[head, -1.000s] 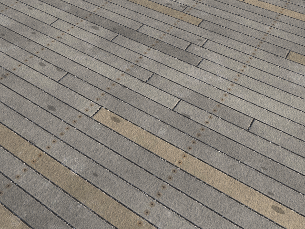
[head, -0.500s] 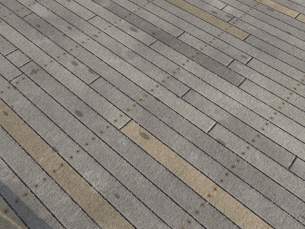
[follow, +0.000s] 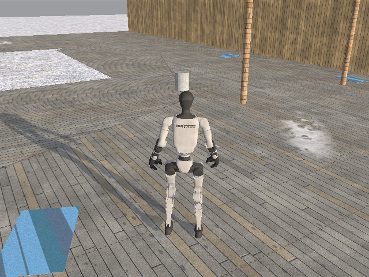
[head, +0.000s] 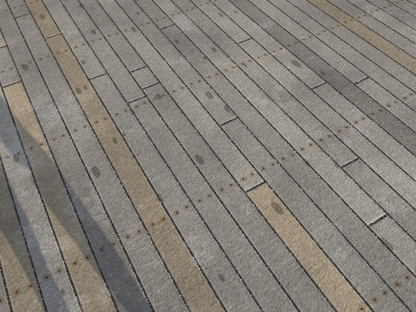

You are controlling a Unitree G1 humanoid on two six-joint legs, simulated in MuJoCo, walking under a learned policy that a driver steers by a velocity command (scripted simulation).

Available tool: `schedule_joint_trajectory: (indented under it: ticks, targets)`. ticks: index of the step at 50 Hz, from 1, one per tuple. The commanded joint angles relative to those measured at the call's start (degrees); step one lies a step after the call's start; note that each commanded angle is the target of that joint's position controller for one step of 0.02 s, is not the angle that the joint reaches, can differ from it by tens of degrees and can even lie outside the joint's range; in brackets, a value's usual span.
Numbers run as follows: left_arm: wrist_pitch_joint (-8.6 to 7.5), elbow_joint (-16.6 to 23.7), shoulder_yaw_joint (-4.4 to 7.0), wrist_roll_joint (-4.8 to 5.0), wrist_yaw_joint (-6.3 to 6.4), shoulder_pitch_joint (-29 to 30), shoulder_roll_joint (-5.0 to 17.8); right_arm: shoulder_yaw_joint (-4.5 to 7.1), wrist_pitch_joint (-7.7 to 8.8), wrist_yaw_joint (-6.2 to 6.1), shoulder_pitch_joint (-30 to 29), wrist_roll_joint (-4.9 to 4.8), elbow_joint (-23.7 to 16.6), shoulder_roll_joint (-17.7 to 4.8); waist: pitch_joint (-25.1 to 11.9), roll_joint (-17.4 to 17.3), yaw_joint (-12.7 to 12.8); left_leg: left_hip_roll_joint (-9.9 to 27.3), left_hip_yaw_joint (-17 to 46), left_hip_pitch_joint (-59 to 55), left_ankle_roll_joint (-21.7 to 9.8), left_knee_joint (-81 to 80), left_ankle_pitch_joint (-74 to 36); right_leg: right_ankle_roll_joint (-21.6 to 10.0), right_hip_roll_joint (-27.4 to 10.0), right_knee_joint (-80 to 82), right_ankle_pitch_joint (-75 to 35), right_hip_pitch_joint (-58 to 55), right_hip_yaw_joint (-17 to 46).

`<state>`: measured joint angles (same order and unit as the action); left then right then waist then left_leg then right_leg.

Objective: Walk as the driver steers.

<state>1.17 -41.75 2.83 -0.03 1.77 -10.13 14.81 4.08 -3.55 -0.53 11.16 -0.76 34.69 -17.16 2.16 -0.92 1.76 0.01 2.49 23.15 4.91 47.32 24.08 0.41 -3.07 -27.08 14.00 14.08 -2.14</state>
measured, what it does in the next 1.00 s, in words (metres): steps on the spot, turning right: left foot, then right foot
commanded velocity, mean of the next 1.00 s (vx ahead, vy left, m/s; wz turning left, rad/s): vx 0.00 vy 0.00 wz -0.26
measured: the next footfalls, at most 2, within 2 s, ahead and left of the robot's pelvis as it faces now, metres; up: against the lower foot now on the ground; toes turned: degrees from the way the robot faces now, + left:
left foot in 0.08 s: +0.03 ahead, +0.14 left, +0.00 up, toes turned +0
right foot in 0.56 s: +0.02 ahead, -0.10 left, +0.00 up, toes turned -12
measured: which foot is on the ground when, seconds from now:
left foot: up 0.00-0.06, down 0.08-0.58, up 0.60-1.00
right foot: down 0.00-0.32, up 0.34-0.54, down 0.56-1.00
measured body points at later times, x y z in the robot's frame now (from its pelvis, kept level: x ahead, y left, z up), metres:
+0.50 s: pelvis +0.00 +0.02 -0.01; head +0.02 +0.00 +0.44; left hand +0.13 +0.30 -0.11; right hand +0.13 -0.27 -0.11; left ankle -0.01 +0.14 -0.74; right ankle -0.02 -0.09 -0.71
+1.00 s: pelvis +0.00 -0.03 +0.00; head +0.02 -0.07 +0.45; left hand +0.24 +0.17 -0.07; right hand +0.04 -0.35 -0.12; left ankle +0.08 +0.14 -0.69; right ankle -0.01 -0.10 -0.74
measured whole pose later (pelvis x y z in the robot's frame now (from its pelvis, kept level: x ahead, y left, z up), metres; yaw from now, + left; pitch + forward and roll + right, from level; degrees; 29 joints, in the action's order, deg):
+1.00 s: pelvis +0.00 -0.03 +0.00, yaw -20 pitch +1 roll +2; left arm 1.2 -36.8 2.0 -0.6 1.4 -9.6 15.8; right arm 5.0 -1.1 -2.5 8.5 -0.4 42.7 -17.5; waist 2.3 -1.8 0.4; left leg 1.7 4.6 25.2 6.1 48.4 18.3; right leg -5.0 5.7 -24.9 11.6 13.4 6.9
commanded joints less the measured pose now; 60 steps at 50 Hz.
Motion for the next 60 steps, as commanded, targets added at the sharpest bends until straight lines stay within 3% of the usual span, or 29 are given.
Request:
schedule_joint_trajectory:
  ticks: [1,3,4,5,6,7,9,11,12,13,16,19,21,27,28,29,30,31,32,33,34,35,43,51,54,56,57,58,60]
  targets:
    - [-0.43,2.23,3.01,1.14,-0.32,0.28,11.71,0.85,1.02,0.24,-0.45,0.01,-4.03,-3.80,-5.90,12.10,-0.11,-1.40,-3.96,-4.26,-1.80,-14.37,-4.78,-12.63,-11.88,3.68,-25.77,-7.67,10.16]
    - [-0.92,0.53,2.14,1.83,-0.49,-1.86,9.61,0.92,1.16,0.17,2.01,0.47,-2.66,-4.24,-5.72,9.43,-1.69,-1.16,-2.88,-15.17,-5.05,-29.54,-18.93,-8.03,-9.66,0.83,-21.31,-2.68,8.34]
    - [-1.64,0.45,1.15,-0.05,-0.92,-3.75,6.84,1.31,1.08,-0.34,2.96,0.77,-3.22,-7.14,-9.53,1.64,-0.59,6.45,6.38,-24.51,-7.03,-28.11,-32.24,-3.09,-6.10,-5.03,-10.28,2.86,4.94]
    - [-2.58,1.38,-0.16,-1.94,-1.52,-4.75,3.20,1.42,0.86,-0.70,-0.96,1.78,-4.17,-9.93,-9.24,-12.20,2.49,15.34,14.40,-23.95,-13.70,-24.62,-43.69,1.67,-1.09,-7.84,8.19,9.26,0.12]
    - [-2.49,1.93,0.31,-1.55,-1.00,0.10,5.86,0.43,1.56,-0.23,-1.39,2.46,-4.10,-5.37,-9.43,-10.63,-1.55,16.24,15.34,-18.56,-18.38,-26.03,-35.89,3.36,-1.18,-9.17,13.27,7.21,2.27]
    - [-2.28,1.83,0.72,-0.78,-0.91,1.36,7.10,-0.27,2.28,0.12,-2.67,2.76,-3.51,-3.59,-7.55,-8.90,-1.16,13.73,13.56,-17.07,-17.25,-26.75,-29.95,3.52,-1.24,-8.80,10.96,6.36,2.64]
    - [-1.72,-0.10,0.28,-0.94,-0.93,-0.12,5.76,-0.80,3.28,0.19,-4.96,2.40,-2.50,-2.25,-6.09,-8.61,-0.15,9.08,7.97,-14.73,-12.14,-26.25,-21.32,3.54,-1.62,-1.51,-0.97,2.02,3.16]
    - [-1.50,-0.20,0.31,-0.85,-1.16,-0.36,7.48,-0.69,3.63,0.03,-3.94,2.52,-1.33,-2.85,-4.12,-6.62,-0.50,6.17,5.19,-12.38,-9.04,-26.00,-14.85,2.92,-1.88,0.72,-9.24,-0.35,3.91]
    - [-1.54,-0.76,1.04,-0.02,-1.23,-0.17,10.10,-0.31,3.27,-0.19,-2.83,2.54,-1.60,-3.91,-1.76,-3.12,-2.02,4.99,4.09,-12.44,-8.43,-26.38,-12.16,1.59,-1.03,-0.83,-8.22,2.57,3.98]
    - [-1.60,-0.30,1.12,0.54,-1.24,0.72,9.83,0.18,2.97,-0.54,-2.18,2.55,-1.36,-5.55,-0.82,-2.55,-2.01,5.70,4.64,-13.17,-8.71,-26.09,-12.18,0.83,-0.37,-2.05,-7.59,4.40,3.68]
    - [-1.32,0.00,1.27,0.65,-0.92,0.03,8.43,1.33,2.34,-1.50,-1.04,1.68,-0.84,-7.39,-1.07,-4.74,-2.10,10.93,7.00,-14.65,-12.80,-26.75,-18.02,1.67,0.73,-7.66,-3.19,8.21,2.64]
    - [-0.33,0.89,1.81,0.77,-1.12,-0.79,7.80,1.54,2.40,-1.91,-2.01,1.61,-1.42,-6.60,-2.43,-7.90,-2.70,18.37,11.01,-14.78,-18.77,-27.57,-27.09,1.90,0.26,-23.14,15.68,12.93,2.60]
    - [0.57,1.79,2.03,1.16,-1.43,-0.57,7.01,1.75,3.09,-1.67,-3.31,1.32,-1.04,-6.71,-2.18,-5.06,-2.13,20.79,10.22,-15.65,-20.40,-27.20,-34.36,2.07,-1.68,-28.66,20.00,16.19,4.06]
    - [1.19,2.40,2.44,1.35,-3.01,-5.02,7.18,2.50,2.25,-1.53,-7.58,-0.58,0.34,-7.87,-6.18,-5.90,0.63,16.06,-1.20,-13.89,-14.21,-18.73,-34.60,0.08,2.00,-8.15,1.94,2.16,-2.72]
    - [1.04,2.35,3.04,0.97,-2.79,-6.38,8.41,2.29,2.22,-1.50,-4.84,-0.80,1.68,-6.71,-6.37,-3.13,0.76,13.61,-4.24,-11.04,-10.83,-13.24,-26.88,-1.66,3.38,-1.36,-5.24,-2.78,-1.32]
    - [0.75,3.56,4.76,0.72,-1.90,-7.08,14.85,1.66,2.35,-1.35,-2.10,0.94,1.69,-4.25,-6.16,10.76,-0.82,7.73,-10.34,0.20,-4.78,1.69,-9.15,-6.11,-6.06,4.82,-23.87,-10.61,14.49]
    - [-0.28,5.50,5.31,-1.03,-2.03,-7.58,19.70,0.64,2.54,-1.75,-7.98,2.31,-2.37,-2.31,-6.99,20.61,0.64,-1.77,-5.64,13.52,-1.27,15.03,16.76,-19.14,-19.50,7.53,-37.55,-11.98,36.20]
    - [-1.51,6.16,4.38,-2.13,-2.55,-8.03,16.65,1.53,2.58,-2.08,-9.33,1.41,-1.69,-5.41,-10.10,10.31,2.88,-0.47,1.62,14.35,-1.67,23.17,17.05,-22.01,-19.64,8.41,-31.79,-12.28,34.68]
    - [-2.32,6.37,3.84,-1.66,-2.53,-5.47,15.22,1.95,2.44,-2.14,-8.49,0.46,-0.91,-6.33,-7.60,7.18,0.90,0.68,2.52,15.06,-2.50,24.41,11.83,-19.14,-16.66,7.92,-26.82,-10.26,29.15]
    - [-2.35,6.66,3.73,-0.34,-2.09,-2.57,14.14,2.33,2.31,-2.52,-7.20,0.69,0.54,-6.74,-5.97,3.91,-0.51,1.74,2.67,15.56,-2.54,22.52,6.36,-15.60,-13.21,7.68,-21.07,-9.40,25.25]
    - [-2.07,7.05,3.11,0.71,-1.58,-0.47,12.59,2.63,2.14,-2.89,-6.90,1.10,1.09,-7.29,-4.96,4.25,-1.23,2.38,3.04,15.58,-2.18,20.46,2.23,-13.51,-11.45,7.66,-19.82,-8.76,23.36]
    - [-1.77,7.40,2.66,0.84,-1.13,-0.13,11.94,2.68,2.15,-2.80,-6.04,1.13,1.56,-6.88,-5.35,5.68,-1.82,1.75,2.66,13.00,-1.59,20.99,-0.86,-12.77,-9.56,7.97,-21.09,-7.07,21.67]
    - [-0.84,8.47,2.11,0.06,0.19,-1.54,10.59,2.22,2.69,-2.50,-5.64,0.45,2.99,-5.17,-6.27,7.59,-0.60,1.22,2.94,12.21,1.39,10.98,-7.31,-12.59,-7.53,8.61,-18.21,-11.24,21.33]
    - [-0.34,7.66,1.63,-0.74,-0.63,0.64,9.98,1.61,3.96,-1.65,-5.65,0.28,3.72,-4.76,-4.04,8.41,0.64,2.26,1.64,1.40,0.81,-3.89,-3.64,-13.96,-6.66,7.62,-14.47,-5.63,23.20]
    - [-0.55,6.34,0.12,-1.00,-1.01,2.29,6.36,0.78,4.50,-0.86,-3.10,0.25,5.29,-3.14,-5.54,7.42,-0.62,2.76,0.64,-6.79,-0.05,-13.74,-6.95,-13.06,-6.28,6.22,-17.69,-4.65,21.39]
    - [-1.06,4.62,-0.10,-0.80,-1.25,1.00,6.13,0.39,5.00,-0.36,-2.01,0.80,5.78,-3.43,-4.93,5.08,-2.18,2.53,0.97,-14.06,-1.80,-26.02,-20.85,-9.89,-4.30,5.37,-16.97,-2.92,19.30]
    - [-1.64,4.24,0.15,-1.45,-1.21,-0.77,6.86,0.86,5.13,-0.55,-2.30,1.24,4.99,-6.70,-5.79,2.29,-1.00,5.68,4.80,-16.71,-3.25,-24.66,-31.20,-7.26,-2.20,3.65,-12.50,-2.29,17.67]
    - [-2.15,4.20,0.79,-2.10,-1.30,-3.52,8.26,1.91,4.93,-0.70,-3.56,0.86,4.36,-11.36,-5.86,-3.72,2.31,7.65,7.13,-16.47,-6.15,-20.71,-37.87,-5.34,2.27,1.75,-6.98,-1.28,13.56]
    - [-2.07,4.58,1.07,-1.74,-0.64,0.21,8.50,1.90,4.54,-0.24,-3.90,-0.16,4.17,-9.45,-5.37,-6.68,-0.17,7.68,10.11,-11.43,-9.74,-22.39,-29.10,-2.32,5.77,-1.55,-3.47,-2.84,7.75]
Over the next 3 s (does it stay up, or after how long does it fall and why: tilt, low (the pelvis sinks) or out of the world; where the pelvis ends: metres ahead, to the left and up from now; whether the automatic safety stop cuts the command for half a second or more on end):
stays up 0.11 0.01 -0.01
